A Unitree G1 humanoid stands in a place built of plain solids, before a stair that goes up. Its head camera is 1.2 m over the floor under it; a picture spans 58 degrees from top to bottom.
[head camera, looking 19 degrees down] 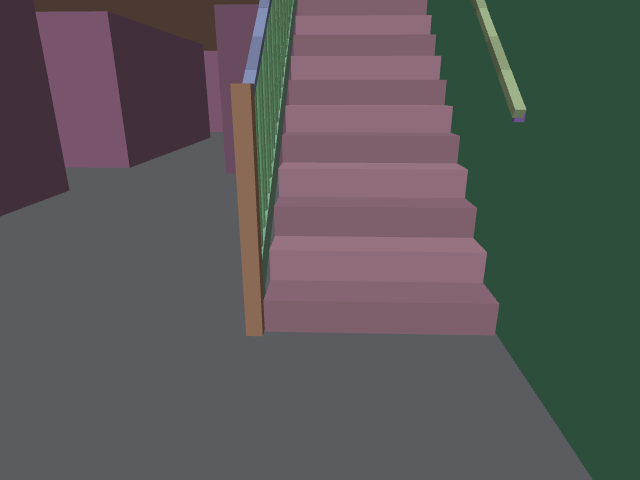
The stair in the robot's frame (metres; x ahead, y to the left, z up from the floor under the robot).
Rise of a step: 0.18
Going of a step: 0.25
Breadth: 1.20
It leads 2 degrees to the right of straight ahead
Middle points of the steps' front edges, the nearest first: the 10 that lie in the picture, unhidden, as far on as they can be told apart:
1.98 -0.31 0.18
2.23 -0.32 0.37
2.49 -0.32 0.55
2.74 -0.33 0.73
2.99 -0.34 0.92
3.24 -0.35 1.10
3.49 -0.36 1.28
3.74 -0.36 1.46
4.00 -0.37 1.65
4.25 -0.38 1.83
